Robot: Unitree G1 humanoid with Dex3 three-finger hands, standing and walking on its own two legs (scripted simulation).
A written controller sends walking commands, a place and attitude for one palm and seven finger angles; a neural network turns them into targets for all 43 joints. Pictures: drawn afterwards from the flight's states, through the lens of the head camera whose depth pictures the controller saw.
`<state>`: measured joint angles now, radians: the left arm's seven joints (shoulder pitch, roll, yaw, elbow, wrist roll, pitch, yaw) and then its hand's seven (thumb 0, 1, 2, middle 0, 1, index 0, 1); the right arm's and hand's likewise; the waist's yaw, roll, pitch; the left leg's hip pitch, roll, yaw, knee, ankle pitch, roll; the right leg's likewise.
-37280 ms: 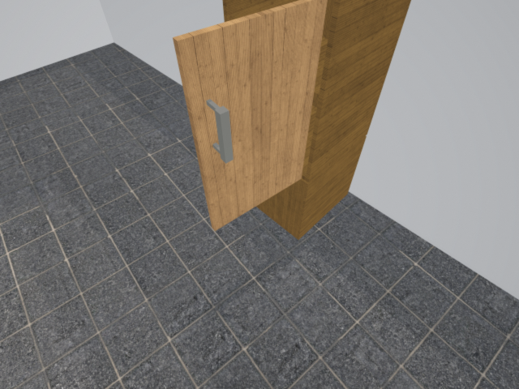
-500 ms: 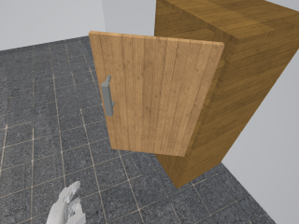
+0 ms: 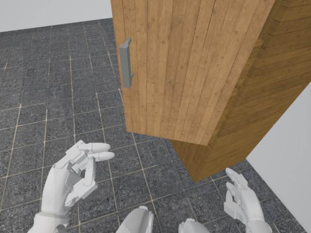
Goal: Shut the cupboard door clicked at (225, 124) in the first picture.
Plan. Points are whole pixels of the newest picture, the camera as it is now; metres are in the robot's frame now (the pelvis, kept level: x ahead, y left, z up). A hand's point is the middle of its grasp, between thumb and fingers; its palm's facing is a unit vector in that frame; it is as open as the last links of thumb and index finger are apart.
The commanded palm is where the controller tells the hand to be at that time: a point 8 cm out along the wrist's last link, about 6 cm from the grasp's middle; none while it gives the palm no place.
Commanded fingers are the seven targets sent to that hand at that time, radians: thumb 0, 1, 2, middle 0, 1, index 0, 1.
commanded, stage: raise the hand and make a fist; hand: left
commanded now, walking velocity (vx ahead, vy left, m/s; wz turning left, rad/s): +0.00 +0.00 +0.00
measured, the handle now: (127, 63) +0.54 +0.15 +0.15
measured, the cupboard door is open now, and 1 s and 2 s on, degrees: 55 55 55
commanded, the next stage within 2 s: bring the fist close to the handle in 1.28 s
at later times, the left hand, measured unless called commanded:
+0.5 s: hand (105, 151) +0.27 +0.15 +0.11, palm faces -0.14 -0.99 -0.04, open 3.2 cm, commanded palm +0.25 +0.22 +0.12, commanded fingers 0.00 0.90 0.90 -1.25 -1.44 -1.25 -1.44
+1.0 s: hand (96, 116) +0.31 +0.17 +0.17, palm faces -0.04 -1.00 -0.06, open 3.1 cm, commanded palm +0.28 +0.22 +0.15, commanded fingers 0.00 0.90 0.90 -1.30 -1.50 -1.30 -1.50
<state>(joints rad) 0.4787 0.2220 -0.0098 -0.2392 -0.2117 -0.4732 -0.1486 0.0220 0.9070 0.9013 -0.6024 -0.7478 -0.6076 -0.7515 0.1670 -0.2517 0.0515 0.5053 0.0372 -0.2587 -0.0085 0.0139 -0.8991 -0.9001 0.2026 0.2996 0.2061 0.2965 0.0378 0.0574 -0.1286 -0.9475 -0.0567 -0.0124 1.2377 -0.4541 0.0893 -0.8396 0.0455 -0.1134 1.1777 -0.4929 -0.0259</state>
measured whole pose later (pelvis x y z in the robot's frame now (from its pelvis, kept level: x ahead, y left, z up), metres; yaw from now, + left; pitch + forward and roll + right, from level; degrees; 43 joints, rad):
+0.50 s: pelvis +0.07 -0.01 +0.04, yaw -1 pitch +11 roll -3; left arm 0.52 0.28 0.06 -0.22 -0.26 -0.22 -0.24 0.02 0.90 0.90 -1.06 -1.25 -1.07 -1.25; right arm 0.27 -0.25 0.01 0.50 0.06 -0.21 -0.05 0.02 -0.90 -0.90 0.20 0.30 0.21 0.30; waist 0.00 0.04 -0.14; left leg -0.75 -0.05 0.02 1.02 -0.46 0.09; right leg -0.66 0.06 -0.06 0.97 -0.50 -0.03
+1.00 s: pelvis +0.08 -0.02 +0.06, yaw -1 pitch +7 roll -2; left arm 0.33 0.30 0.20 -0.12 -0.34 -0.21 -0.27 0.02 0.90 0.90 -1.29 -1.50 -1.30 -1.50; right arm 0.29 -0.27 0.05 0.51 0.06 -0.17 -0.04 0.01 -0.90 -0.90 0.20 0.30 0.21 0.30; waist 0.00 0.06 -0.12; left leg -0.59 -0.05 -0.01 0.89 -0.41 0.07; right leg -0.50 0.07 -0.07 0.82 -0.45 -0.05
